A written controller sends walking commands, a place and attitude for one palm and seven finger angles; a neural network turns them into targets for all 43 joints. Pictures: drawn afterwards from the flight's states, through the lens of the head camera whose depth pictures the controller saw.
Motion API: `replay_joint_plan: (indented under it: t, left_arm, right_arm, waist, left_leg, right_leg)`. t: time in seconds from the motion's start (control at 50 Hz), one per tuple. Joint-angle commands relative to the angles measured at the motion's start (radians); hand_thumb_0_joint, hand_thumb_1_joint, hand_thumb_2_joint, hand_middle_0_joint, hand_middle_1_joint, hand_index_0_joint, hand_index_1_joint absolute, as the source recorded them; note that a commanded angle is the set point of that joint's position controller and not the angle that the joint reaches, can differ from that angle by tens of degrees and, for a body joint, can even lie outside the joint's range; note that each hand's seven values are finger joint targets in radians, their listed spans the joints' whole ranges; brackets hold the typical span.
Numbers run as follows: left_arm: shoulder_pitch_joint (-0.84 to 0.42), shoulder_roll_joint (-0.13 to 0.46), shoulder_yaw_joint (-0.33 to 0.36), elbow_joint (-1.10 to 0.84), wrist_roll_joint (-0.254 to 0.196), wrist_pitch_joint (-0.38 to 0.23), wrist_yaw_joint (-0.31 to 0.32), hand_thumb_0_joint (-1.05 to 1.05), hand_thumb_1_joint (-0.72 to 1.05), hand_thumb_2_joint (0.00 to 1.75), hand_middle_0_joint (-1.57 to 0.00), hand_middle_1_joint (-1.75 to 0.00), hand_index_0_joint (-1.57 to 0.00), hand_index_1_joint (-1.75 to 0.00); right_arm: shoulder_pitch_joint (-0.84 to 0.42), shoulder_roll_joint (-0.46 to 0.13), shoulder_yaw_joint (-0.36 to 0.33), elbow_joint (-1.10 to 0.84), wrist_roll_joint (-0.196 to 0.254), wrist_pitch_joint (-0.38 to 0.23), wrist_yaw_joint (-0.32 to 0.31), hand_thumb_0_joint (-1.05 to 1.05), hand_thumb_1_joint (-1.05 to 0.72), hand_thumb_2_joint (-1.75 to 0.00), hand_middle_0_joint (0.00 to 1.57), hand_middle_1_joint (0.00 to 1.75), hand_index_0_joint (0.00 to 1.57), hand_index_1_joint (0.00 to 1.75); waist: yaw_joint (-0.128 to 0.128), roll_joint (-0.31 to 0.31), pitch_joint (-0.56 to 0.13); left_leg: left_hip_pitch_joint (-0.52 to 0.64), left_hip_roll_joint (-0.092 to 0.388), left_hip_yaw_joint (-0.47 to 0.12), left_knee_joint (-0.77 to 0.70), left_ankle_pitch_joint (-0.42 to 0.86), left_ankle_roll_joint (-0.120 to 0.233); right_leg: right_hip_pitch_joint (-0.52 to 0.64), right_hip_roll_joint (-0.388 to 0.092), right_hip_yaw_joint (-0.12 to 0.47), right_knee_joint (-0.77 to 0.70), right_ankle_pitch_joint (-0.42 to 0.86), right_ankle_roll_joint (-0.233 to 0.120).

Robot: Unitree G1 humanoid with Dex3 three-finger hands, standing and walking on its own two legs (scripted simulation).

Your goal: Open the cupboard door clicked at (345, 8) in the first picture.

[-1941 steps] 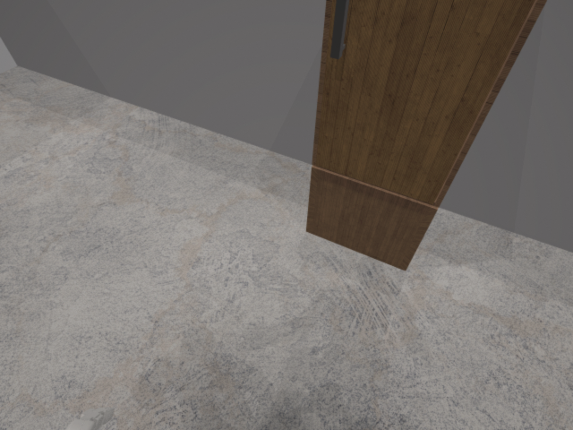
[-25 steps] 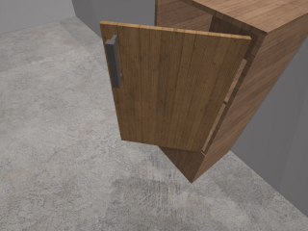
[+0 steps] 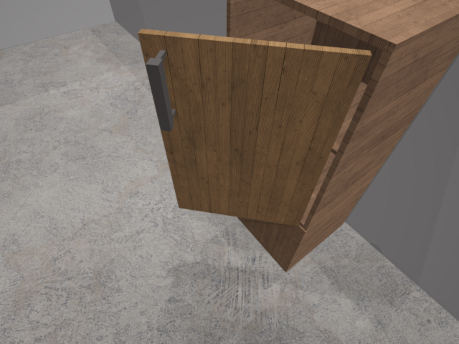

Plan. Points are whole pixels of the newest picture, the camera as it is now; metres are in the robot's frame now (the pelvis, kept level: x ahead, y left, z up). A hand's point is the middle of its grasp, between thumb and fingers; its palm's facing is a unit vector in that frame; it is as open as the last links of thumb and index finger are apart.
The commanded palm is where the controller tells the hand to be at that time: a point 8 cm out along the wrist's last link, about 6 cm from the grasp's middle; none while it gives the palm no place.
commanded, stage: look again from close up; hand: left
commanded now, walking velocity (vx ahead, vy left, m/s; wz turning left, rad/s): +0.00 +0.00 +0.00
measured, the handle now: (164, 92) +0.55 +0.16 +0.14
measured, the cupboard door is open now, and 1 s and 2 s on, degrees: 43 43 43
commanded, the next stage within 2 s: shuffle to correct the standing spot in 0.42 s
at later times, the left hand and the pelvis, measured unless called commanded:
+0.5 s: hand out of the picture -0.06 +0.18 -0.18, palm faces +0.04 -0.98 -0.19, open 7.4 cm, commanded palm none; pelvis -0.06 +0.00 +0.00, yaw +1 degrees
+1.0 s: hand out of the picture -0.03 +0.19 -0.19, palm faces -0.03 -0.99 -0.16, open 7.4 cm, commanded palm none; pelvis -0.02 +0.02 -0.01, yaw -5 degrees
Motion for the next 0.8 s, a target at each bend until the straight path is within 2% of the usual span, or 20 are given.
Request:
replay_joint_plan:
  t: [0.0,0.02,0.06,0.08,0.1,0.14,0.16,0.2,0.24,0.34,0.42,0.5,0.54,0.56,0.6,0.66,0.72,0.74,0.76,0.78]
  left_arm:
    - [0.136,0.136,0.016,-0.059,0.002,-0.041,0.015,0.0,0.9,0.9,-0.2,-0.3,-0.2,-0.3]
    - [0.137,0.133,0.016,-0.069,-0.002,-0.038,0.013,0.0,0.9,0.9,-0.2,-0.3,-0.2,-0.3]
    - [0.119,0.124,0.011,-0.085,0.002,-0.025,0.01,0.0,0.9,0.9,-0.2,-0.3,-0.2,-0.3]
    - [0.115,0.12,0.011,-0.09,0.004,-0.019,0.008,0.0,0.9,0.9,-0.2,-0.3,-0.2,-0.3]
    - [0.111,0.118,0.008,-0.093,0.004,-0.013,0.005,0.0,0.9,0.9,-0.2,-0.3,-0.2,-0.3]
    - [0.104,0.123,0.006,-0.103,0.006,-0.002,0.0,0.0,0.9,0.9,-0.2,-0.3,-0.2,-0.3]
    - [0.105,0.132,0.006,-0.101,0.006,-0.003,-0.002,0.0,0.9,0.9,-0.2,-0.3,-0.2,-0.3]
    - [0.087,0.135,0.002,-0.108,0.002,0.004,-0.008,0.0,0.9,0.9,-0.2,-0.3,-0.2,-0.3]
    - [0.08,0.138,0.0,-0.117,0.004,0.008,-0.014,0.0,0.9,0.9,-0.2,-0.3,-0.2,-0.3]
    - [0.094,0.15,0.001,-0.132,0.007,0.01,-0.02,0.0,0.9,0.9,-0.2,-0.3,-0.2,-0.3]
    - [0.111,0.147,0.002,-0.136,0.007,0.007,-0.022,0.0,0.9,0.9,-0.2,-0.3,-0.2,-0.3]
    - [0.128,0.142,0.0,-0.125,0.006,0.005,-0.023,0.0,0.9,0.9,-0.2,-0.3,-0.2,-0.3]
    - [0.151,0.136,0.002,-0.115,0.009,0.006,-0.025,0.0,0.9,0.9,-0.2,-0.3,-0.2,-0.3]
    - [0.154,0.139,0.006,-0.115,0.012,0.009,-0.024,0.0,0.9,0.9,-0.2,-0.3,-0.2,-0.3]
    - [0.17,0.143,0.015,-0.116,0.013,0.013,-0.027,0.0,0.9,0.9,-0.2,-0.3,-0.2,-0.3]
    - [0.191,0.152,0.029,-0.112,0.009,0.01,-0.031,0.0,0.9,0.9,-0.2,-0.3,-0.2,-0.3]
    - [0.183,0.157,0.04,-0.117,0.005,0.007,-0.033,0.0,0.9,0.9,-0.2,-0.3,-0.2,-0.3]
    - [0.173,0.153,0.04,-0.121,0.006,0.009,-0.033,0.0,0.9,0.9,-0.2,-0.3,-0.2,-0.3]
    - [0.158,0.144,0.043,-0.129,0.009,0.012,-0.034,0.0,0.9,0.9,-0.2,-0.3,-0.2,-0.3]
    - [0.147,0.122,0.041,-0.136,0.012,0.016,-0.035,0.0,0.9,0.9,-0.2,-0.3,-0.2,-0.3]
  right_arm:
    - [0.113,-0.107,-0.025,-0.102,-0.003,-0.048,-0.002,0.0,-0.9,-0.9,0.2,0.3,0.2,0.3]
    - [0.097,-0.12,-0.031,-0.108,0.002,-0.042,-0.007,0.0,-0.9,-0.9,0.2,0.3,0.2,0.3]
    - [0.073,-0.13,-0.031,-0.127,0.0,-0.032,-0.011,0.0,-0.9,-0.9,0.2,0.3,0.2,0.3]
    - [0.06,-0.131,-0.031,-0.136,0.0,-0.026,-0.011,0.0,-0.9,-0.9,0.2,0.3,0.2,0.3]
    - [0.044,-0.133,-0.03,-0.14,0.0,-0.022,-0.01,0.0,-0.9,-0.9,0.2,0.3,0.2,0.3]
    - [0.018,-0.13,-0.027,-0.148,0.0,-0.021,-0.005,0.0,-0.9,-0.9,0.2,0.3,0.2,0.3]
    - [0.006,-0.129,-0.025,-0.148,-0.001,-0.021,-0.003,0.0,-0.9,-0.9,0.2,0.3,0.2,0.3]
    - [-0.013,-0.141,-0.025,-0.154,0.0,-0.017,0.001,0.0,-0.9,-0.9,0.2,0.3,0.2,0.3]
    - [-0.026,-0.151,-0.025,-0.159,-0.001,-0.013,0.008,0.0,-0.9,-0.9,0.2,0.3,0.2,0.3]
    - [-0.011,-0.153,-0.027,-0.158,-0.005,-0.009,0.016,0.0,-0.9,-0.9,0.2,0.3,0.2,0.3]
    - [0.006,-0.155,-0.025,-0.15,-0.005,-0.013,0.016,0.0,-0.9,-0.9,0.2,0.3,0.2,0.3]
    - [0.019,-0.148,-0.022,-0.129,-0.002,-0.016,0.016,0.0,-0.9,-0.9,0.2,0.3,0.2,0.3]
    - [0.041,-0.147,-0.022,-0.115,-0.006,-0.01,0.017,0.0,-0.9,-0.9,0.2,0.3,0.2,0.3]
    - [0.053,-0.148,-0.024,-0.11,-0.007,-0.005,0.017,0.0,-0.9,-0.9,0.2,0.3,0.2,0.3]
    - [0.058,-0.148,-0.025,-0.111,-0.011,-0.001,0.02,0.0,-0.9,-0.9,0.2,0.3,0.2,0.3]
    - [0.07,-0.127,-0.023,-0.112,-0.011,-0.003,0.022,0.0,-0.9,-0.9,0.2,0.3,0.2,0.3]
    - [0.097,-0.108,-0.022,-0.111,-0.011,-0.016,0.023,0.0,-0.9,-0.9,0.2,0.3,0.2,0.3]
    - [0.112,-0.113,-0.023,-0.106,-0.01,-0.018,0.022,0.0,-0.9,-0.9,0.2,0.3,0.2,0.3]
    - [0.133,-0.118,-0.027,-0.102,-0.011,-0.019,0.021,0.0,-0.9,-0.9,0.2,0.3,0.2,0.3]
    - [0.149,-0.138,-0.031,-0.096,-0.011,-0.02,0.019,0.0,-0.9,-0.9,0.2,0.3,0.2,0.3]
  waist:
    - [-0.002,0.003,-0.225]
    - [0.003,-0.01,-0.239]
    - [0.007,-0.034,-0.139]
    - [0.006,-0.049,-0.075]
    - [0.005,-0.02,-0.032]
    - [0.01,0.027,-0.003]
    - [0.014,0.018,-0.01]
    - [0.013,-0.023,0.023]
    - [0.011,-0.013,0.072]
    - [0.011,-0.024,0.089]
    - [0.011,-0.014,0.057]
    - [0.018,-0.008,0.063]
    - [0.021,-0.004,0.046]
    - [0.021,-0.013,0.062]
    - [0.027,-0.018,0.085]
    - [0.03,-0.085,0.112]
    - [0.019,-0.098,0.081]
    - [0.011,-0.059,0.089]
    - [0.004,-0.029,0.105]
    - [-0.002,0.042,0.13]
  left_leg:
    - [0.013,0.087,-0.058,0.089,0.592,-0.006]
    - [0.046,0.101,-0.065,0.096,0.632,0.002]
    - [0.019,0.11,-0.068,0.091,0.603,0.01]
    - [-0.016,0.105,-0.073,0.075,0.529,0.009]
    - [-0.035,0.102,-0.077,0.05,0.458,0.01]
    - [-0.057,0.095,-0.091,0.008,0.368,0.015]
    - [-0.053,0.097,-0.089,0.008,0.36,0.018]
    - [-0.082,0.093,-0.099,-0.035,0.192,0.02]
    - [-0.116,0.085,-0.111,-0.083,0.024,0.018]
    - [-0.157,0.074,-0.123,-0.127,-0.113,0.015]
    - [-0.154,0.078,-0.128,-0.136,-0.102,0.016]
    - [-0.175,0.082,-0.135,-0.15,-0.102,0.014]
    - [-0.166,0.075,-0.118,-0.136,-0.176,0.013]
    - [-0.181,0.074,-0.114,-0.133,-0.219,0.016]
    - [-0.21,0.066,-0.098,-0.107,-0.266,0.017]
    - [-0.226,0.035,-0.044,-0.014,-0.202,0.012]
    - [-0.176,0.025,-0.011,0.025,-0.15,0.005]
    - [-0.152,0.036,-0.024,0.001,-0.172,0.006]
    - [-0.14,0.06,-0.057,-0.045,-0.224,0.016]
    - [-0.138,0.101,-0.117,-0.112,-0.291,0.033]
  right_leg:
    - [0.119,-0.111,0.038,0.169,0.827,-0.067]
    - [0.094,-0.099,0.035,0.164,0.727,-0.066]
    - [0.021,-0.081,0.028,0.13,0.596,-0.067]
    - [-0.009,-0.079,0.03,0.112,0.535,-0.068]
    - [-0.037,-0.075,0.039,0.095,0.447,-0.07]
    - [-0.052,-0.063,0.05,0.063,0.302,-0.066]
    - [-0.046,-0.059,0.046,0.055,0.285,-0.063]
    - [-0.069,-0.053,0.056,0.018,0.144,-0.059]
    - [-0.111,-0.046,0.073,-0.027,-0.008,-0.059]
    - [-0.137,-0.045,0.08,-0.063,-0.107,-0.058]
    - [-0.121,-0.049,0.072,-0.065,-0.082,-0.056]
    - [-0.1,-0.051,0.065,-0.068,-0.057,-0.055]
    - [-0.102,-0.051,0.074,-0.068,-0.145,-0.062]
    - [-0.111,-0.046,0.078,-0.069,-0.193,-0.066]
    - [-0.134,-0.053,0.109,-0.073,-0.276,-0.081]
    - [-0.15,-0.086,0.185,-0.106,-0.319,-0.117]
    - [-0.173,-0.109,0.219,-0.098,-0.315,-0.141]
    - [-0.208,-0.095,0.205,-0.077,-0.323,-0.138]
    - [-0.238,-0.061,0.163,-0.037,-0.322,-0.128]
    - [-0.273,-0.019,0.118,0.033,-0.296,-0.114]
